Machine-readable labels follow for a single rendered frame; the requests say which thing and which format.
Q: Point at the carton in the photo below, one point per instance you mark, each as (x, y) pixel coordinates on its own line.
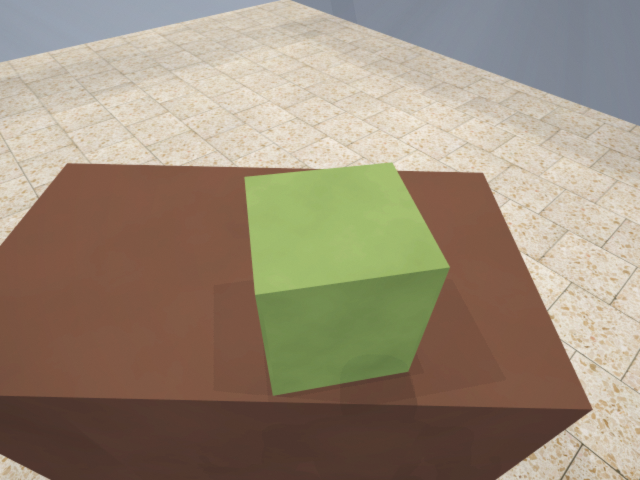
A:
(346, 274)

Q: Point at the pedestal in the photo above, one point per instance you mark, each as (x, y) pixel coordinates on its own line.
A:
(131, 345)

